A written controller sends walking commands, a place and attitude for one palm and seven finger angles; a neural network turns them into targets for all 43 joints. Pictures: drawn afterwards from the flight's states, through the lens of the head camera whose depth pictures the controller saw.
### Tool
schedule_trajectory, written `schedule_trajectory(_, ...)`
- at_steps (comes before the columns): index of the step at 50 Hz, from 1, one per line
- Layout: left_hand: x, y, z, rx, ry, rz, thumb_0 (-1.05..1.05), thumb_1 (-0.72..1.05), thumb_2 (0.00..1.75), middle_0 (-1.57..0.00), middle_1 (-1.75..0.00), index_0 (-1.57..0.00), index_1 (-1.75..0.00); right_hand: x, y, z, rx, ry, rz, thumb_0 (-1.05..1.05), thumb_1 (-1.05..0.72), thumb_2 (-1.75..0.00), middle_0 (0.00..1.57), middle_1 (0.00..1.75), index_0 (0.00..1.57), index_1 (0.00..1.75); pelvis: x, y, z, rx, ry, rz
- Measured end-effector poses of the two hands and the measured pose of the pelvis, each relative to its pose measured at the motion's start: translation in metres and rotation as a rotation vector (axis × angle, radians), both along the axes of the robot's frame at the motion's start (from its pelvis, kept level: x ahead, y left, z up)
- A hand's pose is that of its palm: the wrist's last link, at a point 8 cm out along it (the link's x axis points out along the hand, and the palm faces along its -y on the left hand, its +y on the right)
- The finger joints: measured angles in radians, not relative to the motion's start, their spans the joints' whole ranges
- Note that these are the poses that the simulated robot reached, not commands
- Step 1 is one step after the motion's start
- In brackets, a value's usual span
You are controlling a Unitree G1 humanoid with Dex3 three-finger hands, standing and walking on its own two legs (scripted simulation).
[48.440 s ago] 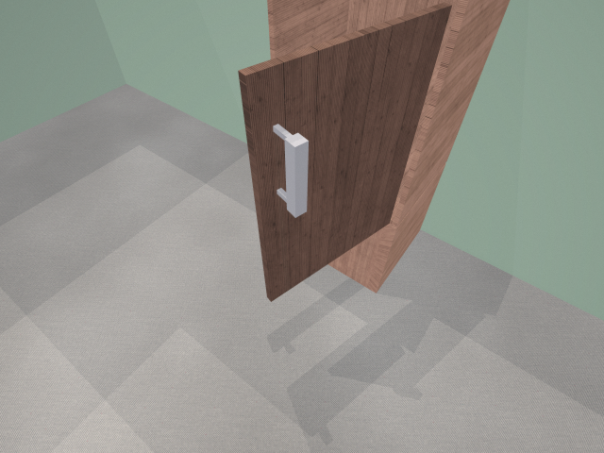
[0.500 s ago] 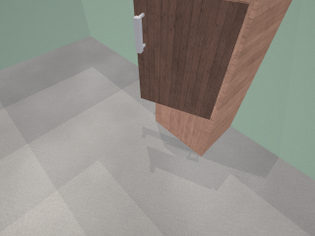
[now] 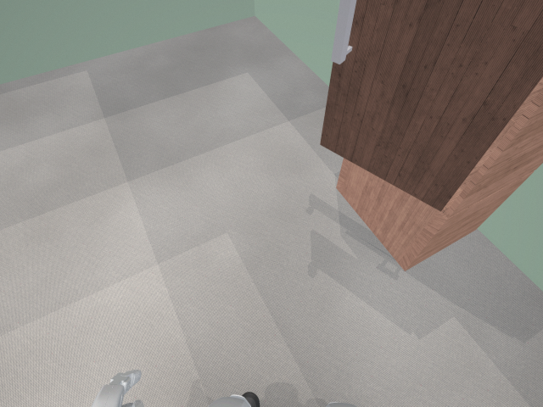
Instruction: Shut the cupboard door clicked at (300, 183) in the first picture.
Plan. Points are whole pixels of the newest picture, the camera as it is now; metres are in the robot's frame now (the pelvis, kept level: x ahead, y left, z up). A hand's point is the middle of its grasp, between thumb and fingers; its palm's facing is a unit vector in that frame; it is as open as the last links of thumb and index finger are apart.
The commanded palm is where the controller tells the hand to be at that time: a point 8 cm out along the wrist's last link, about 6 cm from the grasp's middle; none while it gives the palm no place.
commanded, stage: walk to a spot facing it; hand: left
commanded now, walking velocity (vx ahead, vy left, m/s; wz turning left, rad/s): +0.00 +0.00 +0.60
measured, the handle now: (348, 25) +0.87 -0.15 +0.08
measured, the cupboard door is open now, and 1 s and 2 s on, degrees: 22 22 22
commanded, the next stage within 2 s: turn to face it in 1.60 s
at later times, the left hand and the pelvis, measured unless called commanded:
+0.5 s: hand out of the picture -0.01 +0.21 -0.18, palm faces +0.37 -0.89 -0.28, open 7.4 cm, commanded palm none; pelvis +0.01 -0.01 -0.01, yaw +20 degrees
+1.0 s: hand out of the picture -0.05 +0.16 -0.19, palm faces +0.67 -0.71 -0.21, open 7.4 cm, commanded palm none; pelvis +0.04 -0.02 -0.02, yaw +41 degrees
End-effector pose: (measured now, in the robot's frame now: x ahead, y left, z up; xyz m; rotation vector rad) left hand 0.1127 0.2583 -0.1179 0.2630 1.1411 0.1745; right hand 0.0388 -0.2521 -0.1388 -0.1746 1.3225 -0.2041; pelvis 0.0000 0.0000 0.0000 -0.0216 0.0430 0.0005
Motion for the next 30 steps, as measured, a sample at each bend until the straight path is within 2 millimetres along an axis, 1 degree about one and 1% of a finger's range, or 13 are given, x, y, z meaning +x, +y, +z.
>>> schedule_trajectory(2, -0.004, -0.005, 0.000, 0.016, -0.033, 0.021, 0.00, 0.91, 0.90, -0.20, -0.30, -0.20, -0.30, 0.011, -0.013, -0.005, 0.003, -0.013, 0.020, 0.01, -0.91, -0.90, 0.21, 0.30, 0.20, 0.30, 0.000, -0.011, -0.006, 0.023, 0.007, 0.030)
schedule_trajectory(3, -0.009, -0.007, -0.001, 0.026, -0.041, 0.034, 0.00, 0.90, 0.90, -0.20, -0.30, -0.20, -0.30, 0.018, -0.019, -0.008, 0.004, -0.020, 0.031, 0.01, -0.91, -0.90, 0.21, 0.30, 0.20, 0.30, 0.000, -0.016, -0.009, 0.033, 0.008, 0.038)
schedule_trajectory(5, -0.023, -0.012, 0.002, 0.031, -0.021, 0.067, 0.00, 0.90, 0.90, -0.20, -0.30, -0.20, -0.30, 0.031, -0.028, -0.009, -0.001, -0.028, 0.064, 0.01, -0.91, -0.90, 0.20, 0.30, 0.20, 0.30, -0.001, -0.019, -0.007, 0.026, -0.007, 0.074)
schedule_trajectory(8, -0.044, -0.019, 0.002, 0.024, 0.014, 0.118, 0.00, 0.90, 0.90, -0.20, -0.30, -0.20, -0.30, 0.051, -0.033, -0.004, -0.002, -0.049, 0.104, 0.01, -0.91, -0.90, 0.20, 0.30, 0.20, 0.30, 0.002, -0.023, -0.003, 0.037, -0.024, 0.118)
schedule_trajectory(10, -0.057, -0.023, 0.000, 0.011, 0.038, 0.151, 0.00, 0.90, 0.90, -0.20, -0.30, -0.20, -0.30, 0.065, -0.032, 0.000, 0.001, -0.060, 0.135, 0.01, -0.91, -0.90, 0.20, 0.30, 0.19, 0.30, 0.005, -0.025, -0.002, 0.051, -0.030, 0.151)
schedule_trajectory(12, -0.071, -0.026, -0.004, -0.005, 0.055, 0.189, 0.00, 0.90, 0.90, -0.20, -0.30, -0.20, -0.30, 0.079, -0.027, 0.002, 0.004, -0.064, 0.178, 0.01, -0.91, -0.90, 0.20, 0.30, 0.19, 0.30, 0.007, -0.025, -0.001, 0.061, -0.032, 0.186)
schedule_trajectory(15, -0.094, -0.025, -0.014, -0.033, 0.079, 0.256, 0.00, 0.90, 0.90, -0.20, -0.30, -0.20, -0.30, 0.103, -0.012, 0.003, 0.004, -0.071, 0.255, 0.01, -0.91, -0.90, 0.20, 0.30, 0.19, 0.30, 0.010, -0.022, -0.005, 0.064, -0.030, 0.237)
schedule_trajectory(19, -0.128, -0.016, -0.035, -0.065, 0.120, 0.352, 0.00, 0.90, 0.90, -0.20, -0.30, -0.20, -0.30, 0.136, 0.015, -0.002, -0.007, -0.121, 0.363, 0.01, -0.91, -0.90, 0.20, 0.30, 0.19, 0.30, 0.013, -0.010, -0.019, 0.048, -0.021, 0.298)
schedule_trajectory(22, -0.145, -0.011, -0.037, -0.059, 0.165, 0.403, 0.00, 0.90, 0.90, -0.20, -0.30, -0.20, -0.30, 0.149, 0.030, 0.001, -0.004, -0.145, 0.417, 0.01, -0.91, -0.90, 0.20, 0.30, 0.19, 0.30, 0.012, -0.011, -0.018, 0.055, -0.022, 0.321)
schedule_trajectory(25, -0.149, -0.009, -0.028, -0.049, 0.159, 0.442, 0.01, 0.90, 0.90, -0.20, -0.30, -0.20, -0.30, 0.154, 0.038, 0.003, 0.006, -0.144, 0.454, 0.01, -0.91, -0.90, 0.20, 0.30, 0.20, 0.30, 0.013, -0.014, -0.012, 0.048, -0.019, 0.355)
schedule_trajectory(30, -0.139, -0.014, -0.009, -0.010, 0.078, 0.481, 0.01, 0.91, 0.90, -0.20, -0.30, -0.19, -0.30, 0.162, 0.038, -0.005, 0.041, -0.113, 0.500, 0.01, -0.91, -0.90, 0.20, 0.30, 0.20, 0.30, 0.019, -0.027, -0.009, 0.037, -0.018, 0.417)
